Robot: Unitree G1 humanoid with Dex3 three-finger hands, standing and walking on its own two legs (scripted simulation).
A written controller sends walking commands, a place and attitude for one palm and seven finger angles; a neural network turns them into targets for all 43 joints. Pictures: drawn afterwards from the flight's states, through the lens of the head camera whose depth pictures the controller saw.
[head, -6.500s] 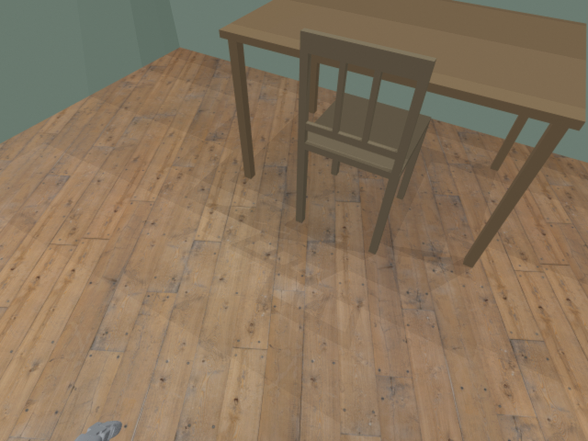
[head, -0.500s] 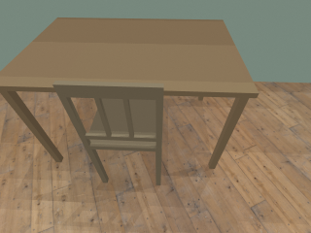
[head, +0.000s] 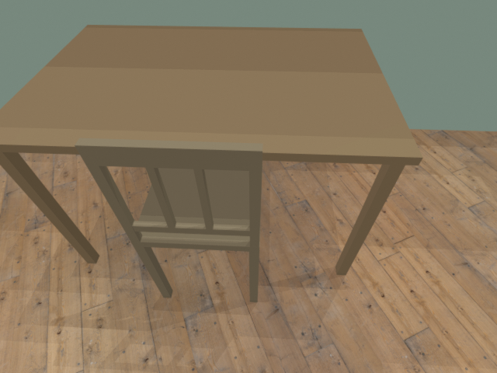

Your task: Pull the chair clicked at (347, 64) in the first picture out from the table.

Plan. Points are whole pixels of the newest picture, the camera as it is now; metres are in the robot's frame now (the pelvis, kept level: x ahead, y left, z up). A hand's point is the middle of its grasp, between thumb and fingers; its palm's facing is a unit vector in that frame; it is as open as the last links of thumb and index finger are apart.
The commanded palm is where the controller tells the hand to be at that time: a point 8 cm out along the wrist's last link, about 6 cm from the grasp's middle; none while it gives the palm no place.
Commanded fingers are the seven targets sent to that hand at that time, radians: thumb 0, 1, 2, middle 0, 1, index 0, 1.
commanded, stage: look again from close up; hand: left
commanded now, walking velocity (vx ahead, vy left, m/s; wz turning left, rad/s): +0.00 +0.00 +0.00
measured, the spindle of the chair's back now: (162, 198) +0.53 +0.26 -0.12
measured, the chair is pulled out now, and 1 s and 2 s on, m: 0.00 0.00 0.00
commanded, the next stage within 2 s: shuffle to correct the standing spot in 0.82 s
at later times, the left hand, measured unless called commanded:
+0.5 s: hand out of the picture +0.01 +0.16 -0.17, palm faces +0.04 -0.98 -0.21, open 7.3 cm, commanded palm none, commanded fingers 0.00 0.90 0.90 -0.20 -0.30 -0.20 -0.30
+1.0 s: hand out of the picture +0.00 +0.15 -0.17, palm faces +0.06 -0.98 -0.19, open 7.4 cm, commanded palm none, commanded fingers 0.00 0.90 0.90 -0.20 -0.30 -0.20 -0.30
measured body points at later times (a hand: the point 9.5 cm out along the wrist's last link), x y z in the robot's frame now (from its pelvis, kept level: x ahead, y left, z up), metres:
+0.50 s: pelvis +0.02 -0.01 +0.00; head +0.04 -0.02 +0.45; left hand +0.01 +0.21 -0.16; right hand +0.01 -0.22 -0.17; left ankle -0.05 +0.12 -0.74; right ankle -0.03 -0.10 -0.74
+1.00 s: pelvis +0.02 -0.01 +0.00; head +0.03 -0.02 +0.45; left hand +0.00 +0.20 -0.16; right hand +0.00 -0.22 -0.17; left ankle -0.05 +0.12 -0.74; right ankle -0.03 -0.10 -0.74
